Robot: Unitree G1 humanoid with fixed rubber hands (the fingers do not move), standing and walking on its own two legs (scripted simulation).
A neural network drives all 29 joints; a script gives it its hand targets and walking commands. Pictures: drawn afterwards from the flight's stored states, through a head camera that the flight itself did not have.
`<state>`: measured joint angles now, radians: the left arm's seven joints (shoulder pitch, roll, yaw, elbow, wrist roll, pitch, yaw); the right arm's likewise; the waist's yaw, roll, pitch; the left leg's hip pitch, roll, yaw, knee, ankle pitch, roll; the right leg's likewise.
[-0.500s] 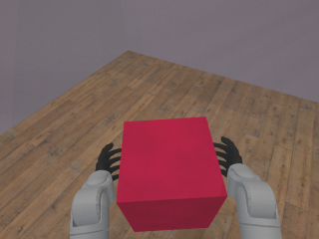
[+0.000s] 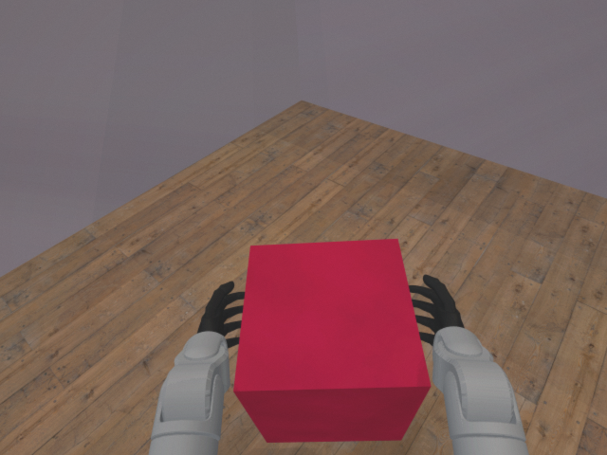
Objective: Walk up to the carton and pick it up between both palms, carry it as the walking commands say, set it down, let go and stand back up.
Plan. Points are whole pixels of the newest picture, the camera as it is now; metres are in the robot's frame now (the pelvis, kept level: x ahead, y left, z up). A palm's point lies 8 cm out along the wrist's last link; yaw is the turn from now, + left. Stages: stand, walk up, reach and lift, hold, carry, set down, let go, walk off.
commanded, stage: hold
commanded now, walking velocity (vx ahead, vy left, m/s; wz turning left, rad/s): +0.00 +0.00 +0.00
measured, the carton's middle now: (328, 346) +0.29 -0.02 -0.04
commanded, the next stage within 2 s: set down in 0.46 s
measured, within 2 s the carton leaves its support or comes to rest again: neither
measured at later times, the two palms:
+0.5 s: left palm (207, 322) +0.29 +0.14 +0.05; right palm (435, 310) +0.27 -0.16 +0.06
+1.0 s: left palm (227, 335) +0.31 +0.13 -0.02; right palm (430, 334) +0.28 -0.17 -0.02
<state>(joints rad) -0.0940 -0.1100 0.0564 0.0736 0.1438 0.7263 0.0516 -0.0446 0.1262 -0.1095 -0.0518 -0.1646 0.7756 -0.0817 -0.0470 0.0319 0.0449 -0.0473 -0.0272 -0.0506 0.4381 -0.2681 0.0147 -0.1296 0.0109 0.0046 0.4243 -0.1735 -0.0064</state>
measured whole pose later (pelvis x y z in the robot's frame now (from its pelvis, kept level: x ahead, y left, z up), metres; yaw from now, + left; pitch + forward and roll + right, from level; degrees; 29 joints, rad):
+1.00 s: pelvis +0.00 +0.02 -0.01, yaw +1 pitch +1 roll -1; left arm -0.32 -0.16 0.24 0.52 0.26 0.47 0.05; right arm -0.29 0.16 -0.35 0.40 -0.30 0.51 0.00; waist -0.11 0.03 0.03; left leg -0.25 -0.06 -0.07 0.54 -0.29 0.03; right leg -0.31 0.00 0.02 0.49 -0.20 0.02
